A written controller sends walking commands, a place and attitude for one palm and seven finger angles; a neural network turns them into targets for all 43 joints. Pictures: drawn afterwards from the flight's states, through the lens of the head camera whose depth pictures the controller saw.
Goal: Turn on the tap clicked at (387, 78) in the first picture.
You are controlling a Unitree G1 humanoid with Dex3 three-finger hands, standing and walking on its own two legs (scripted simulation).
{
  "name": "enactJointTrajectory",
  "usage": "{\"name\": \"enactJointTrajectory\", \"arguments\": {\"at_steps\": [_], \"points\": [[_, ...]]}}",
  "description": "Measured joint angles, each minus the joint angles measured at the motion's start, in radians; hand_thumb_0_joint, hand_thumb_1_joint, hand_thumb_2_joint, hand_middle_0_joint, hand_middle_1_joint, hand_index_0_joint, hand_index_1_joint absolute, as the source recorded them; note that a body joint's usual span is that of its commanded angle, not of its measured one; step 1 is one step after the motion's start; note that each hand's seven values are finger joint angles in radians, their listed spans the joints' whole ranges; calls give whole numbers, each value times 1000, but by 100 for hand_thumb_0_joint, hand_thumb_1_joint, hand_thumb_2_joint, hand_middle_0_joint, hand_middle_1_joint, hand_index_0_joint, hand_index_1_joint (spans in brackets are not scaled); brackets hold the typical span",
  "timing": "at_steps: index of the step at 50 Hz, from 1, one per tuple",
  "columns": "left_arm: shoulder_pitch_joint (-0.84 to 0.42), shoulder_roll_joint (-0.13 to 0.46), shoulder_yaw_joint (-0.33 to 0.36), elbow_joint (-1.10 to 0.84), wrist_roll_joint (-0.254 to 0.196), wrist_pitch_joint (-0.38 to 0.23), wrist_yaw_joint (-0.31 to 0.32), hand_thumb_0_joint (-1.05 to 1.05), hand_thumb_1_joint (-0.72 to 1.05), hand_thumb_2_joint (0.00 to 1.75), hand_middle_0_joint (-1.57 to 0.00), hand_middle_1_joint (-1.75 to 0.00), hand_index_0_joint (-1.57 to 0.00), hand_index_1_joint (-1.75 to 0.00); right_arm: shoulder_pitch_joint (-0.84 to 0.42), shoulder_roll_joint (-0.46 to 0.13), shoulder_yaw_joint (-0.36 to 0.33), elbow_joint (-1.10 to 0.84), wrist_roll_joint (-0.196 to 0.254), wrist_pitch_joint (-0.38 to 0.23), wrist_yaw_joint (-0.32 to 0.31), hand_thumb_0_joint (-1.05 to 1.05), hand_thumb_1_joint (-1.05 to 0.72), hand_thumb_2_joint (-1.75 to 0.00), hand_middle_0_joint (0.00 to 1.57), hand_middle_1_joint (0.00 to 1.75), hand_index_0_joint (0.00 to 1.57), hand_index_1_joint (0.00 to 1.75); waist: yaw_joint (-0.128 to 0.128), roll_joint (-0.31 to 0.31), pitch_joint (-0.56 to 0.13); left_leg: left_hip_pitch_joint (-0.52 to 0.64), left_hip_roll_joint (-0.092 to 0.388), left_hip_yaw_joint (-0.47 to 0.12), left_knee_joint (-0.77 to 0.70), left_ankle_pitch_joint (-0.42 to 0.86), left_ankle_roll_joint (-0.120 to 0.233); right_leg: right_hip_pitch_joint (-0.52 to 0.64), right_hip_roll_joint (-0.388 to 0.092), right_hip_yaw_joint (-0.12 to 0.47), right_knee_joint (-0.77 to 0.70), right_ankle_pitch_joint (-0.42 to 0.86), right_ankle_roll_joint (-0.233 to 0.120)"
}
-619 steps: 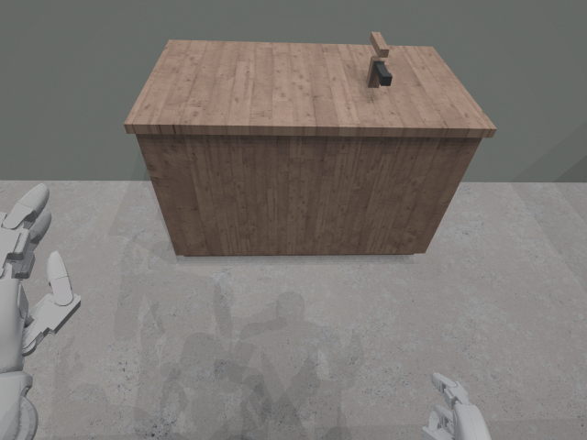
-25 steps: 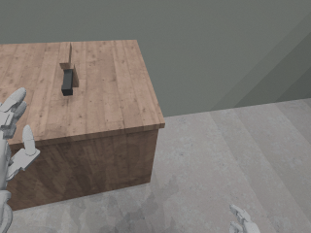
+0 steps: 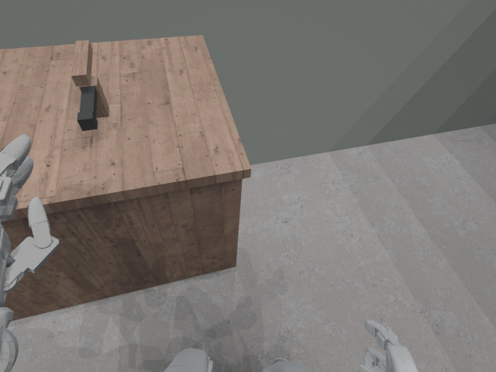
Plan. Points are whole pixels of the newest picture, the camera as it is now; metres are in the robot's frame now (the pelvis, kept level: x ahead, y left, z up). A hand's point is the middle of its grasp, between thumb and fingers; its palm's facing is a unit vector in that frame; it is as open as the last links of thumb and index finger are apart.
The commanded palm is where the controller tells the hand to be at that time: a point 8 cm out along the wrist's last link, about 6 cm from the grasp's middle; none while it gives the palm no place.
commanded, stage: come to a stop and stand still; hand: left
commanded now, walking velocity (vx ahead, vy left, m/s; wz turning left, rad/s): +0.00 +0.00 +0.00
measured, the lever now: (87, 120) +0.54 +0.36 +0.05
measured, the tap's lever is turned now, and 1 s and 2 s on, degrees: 0 0 0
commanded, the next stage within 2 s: look again from close up in 1.10 s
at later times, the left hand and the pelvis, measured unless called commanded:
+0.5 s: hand out of the picture +0.15 +0.26 +0.16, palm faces +0.35 -0.82 -0.45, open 7.4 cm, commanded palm +0.10 +0.29 +0.21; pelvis -0.06 +0.01 +0.01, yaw +0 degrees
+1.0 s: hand out of the picture +0.11 +0.24 +0.16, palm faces +0.41 -0.84 -0.36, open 7.5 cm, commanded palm +0.06 +0.27 +0.21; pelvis -0.09 -0.01 +0.02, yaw +2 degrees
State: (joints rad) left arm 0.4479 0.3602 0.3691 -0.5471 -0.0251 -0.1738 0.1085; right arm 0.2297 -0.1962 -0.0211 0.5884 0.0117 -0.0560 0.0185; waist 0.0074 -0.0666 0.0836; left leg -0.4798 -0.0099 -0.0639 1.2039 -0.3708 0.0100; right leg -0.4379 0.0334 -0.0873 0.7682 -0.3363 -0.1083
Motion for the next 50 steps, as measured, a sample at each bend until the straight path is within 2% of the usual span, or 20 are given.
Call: {"name": "enactJointTrajectory", "arguments": {"at_steps": [4, 6, 8, 9, 11, 13, 16, 19, 23, 27, 30, 33, 35, 37, 40, 42, 43, 46, 48, 50], "points": [[-2, 82, 29, -101, 0, -6, 28, 2, 88, 90, -21, -30, -21, -30, -29, -15, -19, -16, -13, -25, -24, 1, -91, -90, 20, 30, 20, 30, -13, -43, 3, 123, 20, 24, -286, 2, -6, -77, -29, 16, 55, -2, 11], [-12, 132, 79, -121, -5, -22, 43, 2, 88, 90, -22, -30, -21, -30, -46, -9, -28, -16, -16, -30, -37, 1, -91, -90, 20, 30, 20, 30, -15, -79, 6, 235, 5, 71, -501, -138, -59, -111, -57, 47, 92, -7, 21], [-19, 159, 135, -98, -11, -43, 58, 2, 88, 90, -22, -30, -21, -30, -69, 18, -29, -4, -18, -40, -48, 1, -91, -90, 19, 30, 20, 30, 9, -135, 34, 310, -41, 132, -615, -81, -72, -107, -86, 100, 119, 15, 27], [-17, 153, 153, -75, -12, -53, 62, 1, 88, 90, -22, -30, -21, -30, -72, 25, -26, -4, -22, -49, -51, 1, -91, -90, 19, 30, 20, 30, 12, -122, 37, 334, -40, 146, -638, -37, -64, -88, -77, 98, 118, -17, 35], [-30, 138, 162, -23, -8, -59, 51, 1, 88, 90, -21, -30, -21, -30, -49, 20, -26, -25, -21, -60, -51, 1, -91, -90, 19, 30, 20, 30, -29, -31, 25, 323, -3, 113, -604, -33, -57, -12, -44, 56, 11, -37, 35], [-74, 125, 144, 8, -8, -51, 29, 1, 88, 90, -21, -30, -21, -30, -38, 5, -30, -37, 0, -50, -33, 1, -91, -90, 19, 30, 20, 30, -61, 55, 53, 242, 26, 64, -406, -29, -29, 47, -25, -2, -67, 91, 13], [-37, 101, 110, 25, -37, -48, -2, 1, 89, 90, -21, -30, -21, -30, -29, 1, -17, -22, 13, -12, -16, 1, -91, -90, 20, 30, 20, 30, -67, 79, 45, 98, -20, 33, -57, -2, -18, 57, -19, -4, -75, 88, 1], [61, 78, 87, 70, -43, -29, -27, 1, 89, 90, -21, -30, -21, -30, -2, 8, -11, -11, 14, 24, -13, 1, -91, -90, 20, 30, 20, 30, -61, 69, -4, 7, -26, 47, 81, 39, -30, 30, -12, 14, -87, 100, -2], [77, 51, 37, 103, -34, 26, -25, 1, 88, 90, -21, -30, -21, -30, 43, 5, 1, 20, -4, 13, -31, 1, -91, -90, 20, 30, 20, 30, -28, 31, -30, 33, -2, 76, -76, 26, -13, 5, -13, 10, -127, 140, -3], [19, 31, -3, 1, -16, 39, 11, 2, 88, 90, -21, -30, -21, -30, 77, -12, 6, 39, -27, -41, -52, 1, -91, -90, 20, 30, 20, 30, 9, -16, -26, 212, 8, 100, -504, -8, 32, -26, -18, -17, -134, 154, 4], [-39, 33, 7, -41, -8, 8, 34, 2, 88, 90, -21, -30, -21, -30, 52, 3, 3, 48, -31, -73, -64, 1, -91, -90, 20, 30, 20, 30, 40, -87, 19, 298, -29, 142, -629, -3, -11, -53, -32, 49, 7, -5, 49], [-86, 38, 29, -6, -3, -14, 29, 2, 88, 90, -21, -30, -21, -30, 53, 8, -9, 30, -23, -106, -52, 1, -91, -90, 20, 30, 20, 30, -3, -32, -5, 302, -19, 110, -637, 36, -8, -70, 14, 89, 292, -70, 83], [-105, 48, 50, 37, -3, -36, 21, 2, 88, 90, -21, -30, -21, -30, 55, 7, -12, 22, -12, -105, -35, 1, -91, -90, 19, 30, 20, 30, -30, 23, -37, 282, -5, 77, -640, 45, -7, -46, 27, 100, 329, -55, 82], [-84, 58, 75, 76, -11, -47, 12, 1, 88, 90, -21, -30, -21, -30, 55, 2, -7, 6, -5, -83, -23, 1, -91, -90, 20, 30, 20, 30, -36, 73, -68, 251, 13, 66, -623, 40, -13, 11, 17, 95, 218, -52, 78], [-18, 80, 103, 130, -20, -43, -1, 1, 89, 90, -21, -30, -21, -30, 55, 3, 3, -25, 7, -51, -15, 1, -91, -90, 20, 30, 20, 30, -23, 114, -93, 190, 35, 76, -541, -2, -29, 145, -12, 67, -86, -25, 72], [-27, 55, 74, 171, -18, -32, -11, 1, 89, 90, -21, -30, -20, -30, 39, -9, 0, -14, 13, -36, -17, 1, -91, -90, 20, 30, 20, 30, -26, 176, -62, 128, 65, 29, -392, -44, -3, 175, 27, 19, -124, -55, 47], [-39, 39, 50, 188, -19, -27, -15, 1, 89, 90, -21, -30, -21, -30, 33, -13, -1, 2, 14, -26, -18, 1, -91, -90, 20, 30, 20, 30, -29, 185, -46, 90, 54, 10, -280, -56, -1, 185, 31, -1, -122, -52, 43], [-32, -30, -18, 189, -28, -11, -13, 1, 89, 90, -21, -30, -21, -30, 27, -18, 5, 41, 13, -13, -7, 1, -91, -90, 20, 30, 20, 30, 8, 141, -19, 27, 7, 29, -109, -21, -5, 212, 21, 6, -150, -23, 42], [4, -58, -37, 145, -26, -9, -8, 1, 89, 90, -21, -30, -21, -30, 19, -16, 12, 38, 9, -16, -8, 1, -91, -90, 20, 30, 20, 30, 28, 93, 2, 27, 7, 55, -174, -12, -1, 219, 15, 30, -178, 0, 35], [20, -52, -50, 86, -20, -13, 4, 2, 89, 90, -21, -30, -21, -30, 13, -13, 15, 25, 0, -29, -16, 1, -91, -90, 20, 30, 20, 30, 35, 51, 28, 66, 17, 70, -346, 33, 8, 226, 8, 38, -200, 16, 36]]}}
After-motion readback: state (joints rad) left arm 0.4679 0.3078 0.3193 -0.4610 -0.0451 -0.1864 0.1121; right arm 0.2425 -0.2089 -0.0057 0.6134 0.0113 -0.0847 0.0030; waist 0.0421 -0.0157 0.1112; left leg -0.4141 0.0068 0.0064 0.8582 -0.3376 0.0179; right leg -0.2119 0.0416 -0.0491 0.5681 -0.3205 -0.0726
